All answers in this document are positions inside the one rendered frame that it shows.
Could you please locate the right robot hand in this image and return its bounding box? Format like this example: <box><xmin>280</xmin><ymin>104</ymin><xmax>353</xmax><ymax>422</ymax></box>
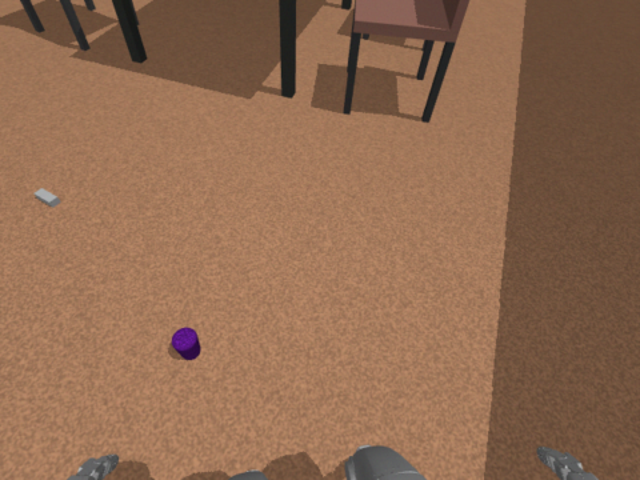
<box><xmin>537</xmin><ymin>447</ymin><xmax>598</xmax><ymax>480</ymax></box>

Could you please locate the left robot hand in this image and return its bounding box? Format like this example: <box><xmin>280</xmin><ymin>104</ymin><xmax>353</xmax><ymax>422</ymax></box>
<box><xmin>67</xmin><ymin>454</ymin><xmax>119</xmax><ymax>480</ymax></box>

